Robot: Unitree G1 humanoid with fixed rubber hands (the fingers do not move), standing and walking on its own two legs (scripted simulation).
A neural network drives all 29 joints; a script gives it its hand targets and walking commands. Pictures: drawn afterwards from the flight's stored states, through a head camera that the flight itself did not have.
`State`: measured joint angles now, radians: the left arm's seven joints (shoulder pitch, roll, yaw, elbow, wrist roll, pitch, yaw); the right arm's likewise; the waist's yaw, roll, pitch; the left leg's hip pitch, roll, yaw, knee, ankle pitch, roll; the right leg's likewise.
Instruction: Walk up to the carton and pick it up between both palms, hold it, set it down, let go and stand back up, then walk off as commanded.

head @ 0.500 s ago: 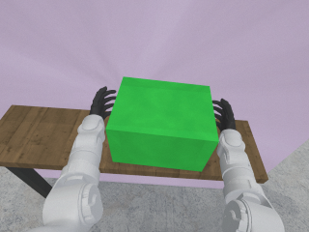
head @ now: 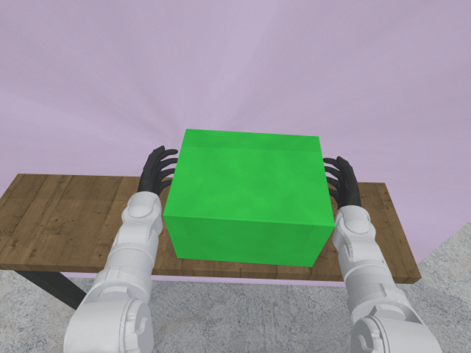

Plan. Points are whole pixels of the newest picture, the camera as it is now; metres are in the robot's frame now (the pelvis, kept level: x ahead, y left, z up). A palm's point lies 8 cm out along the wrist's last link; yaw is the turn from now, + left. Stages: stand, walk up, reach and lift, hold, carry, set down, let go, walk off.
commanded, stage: set down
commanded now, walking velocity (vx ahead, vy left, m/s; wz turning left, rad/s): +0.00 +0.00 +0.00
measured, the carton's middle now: (248, 197) +0.42 +0.01 +0.02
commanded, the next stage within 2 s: none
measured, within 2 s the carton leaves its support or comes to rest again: rests again in 0.72 s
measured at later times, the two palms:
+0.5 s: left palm (153, 198) +0.38 +0.18 +0.06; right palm (353, 212) +0.36 -0.18 +0.06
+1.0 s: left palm (156, 192) +0.40 +0.18 +0.05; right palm (349, 205) +0.38 -0.18 +0.05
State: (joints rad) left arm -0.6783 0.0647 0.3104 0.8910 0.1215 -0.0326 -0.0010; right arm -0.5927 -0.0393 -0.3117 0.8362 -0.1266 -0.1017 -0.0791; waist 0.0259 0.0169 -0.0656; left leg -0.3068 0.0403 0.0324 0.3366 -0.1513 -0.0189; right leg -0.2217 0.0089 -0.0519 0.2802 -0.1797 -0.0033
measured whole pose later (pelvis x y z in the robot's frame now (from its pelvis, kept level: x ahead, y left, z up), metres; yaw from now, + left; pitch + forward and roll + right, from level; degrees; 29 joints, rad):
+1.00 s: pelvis -0.03 +0.01 -0.01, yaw -2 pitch +16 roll -1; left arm -0.89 0.19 0.12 1.25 -0.10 -0.19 0.09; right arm -0.80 -0.13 -0.18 1.11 0.06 -0.11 -0.08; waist -0.01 -0.02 -0.16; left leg -0.58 0.06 0.05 0.45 -0.14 -0.01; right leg -0.51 0.02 -0.04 0.40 -0.17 -0.01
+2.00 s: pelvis -0.07 +0.00 -0.01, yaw +0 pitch +3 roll +0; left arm -0.36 0.31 0.04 0.61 -0.26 0.17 0.00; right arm -0.28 -0.25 -0.01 0.54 0.31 0.12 -0.09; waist 0.01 0.00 -0.07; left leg -0.38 0.04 0.03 0.44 -0.11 -0.01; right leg -0.33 0.00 -0.06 0.46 -0.18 -0.01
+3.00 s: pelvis -0.05 +0.00 +0.00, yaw -2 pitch -3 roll +0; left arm 0.25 0.33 -0.01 -0.12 -0.27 0.34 0.07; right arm 0.25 -0.19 -0.09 -0.09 0.21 0.28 -0.05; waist 0.09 -0.02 0.08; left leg -0.17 0.04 0.07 0.32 -0.10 -0.01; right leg -0.13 0.00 -0.01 0.34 -0.16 -0.01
